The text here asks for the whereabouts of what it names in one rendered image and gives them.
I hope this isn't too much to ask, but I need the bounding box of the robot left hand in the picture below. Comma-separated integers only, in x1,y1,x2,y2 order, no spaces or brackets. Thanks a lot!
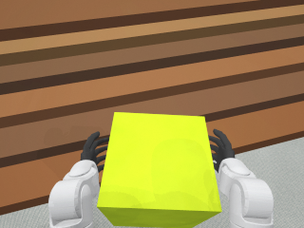
80,131,110,173

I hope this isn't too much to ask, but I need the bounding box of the right robot forearm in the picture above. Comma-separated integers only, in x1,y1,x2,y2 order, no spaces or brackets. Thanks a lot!
218,158,275,228

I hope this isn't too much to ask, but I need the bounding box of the carton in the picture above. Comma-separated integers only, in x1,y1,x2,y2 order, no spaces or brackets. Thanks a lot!
97,112,222,228

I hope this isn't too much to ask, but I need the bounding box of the left robot forearm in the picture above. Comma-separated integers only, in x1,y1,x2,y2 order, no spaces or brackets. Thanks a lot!
48,160,101,228

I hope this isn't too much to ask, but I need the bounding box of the robot right hand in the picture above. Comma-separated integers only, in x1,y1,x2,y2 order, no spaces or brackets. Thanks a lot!
208,129,235,172

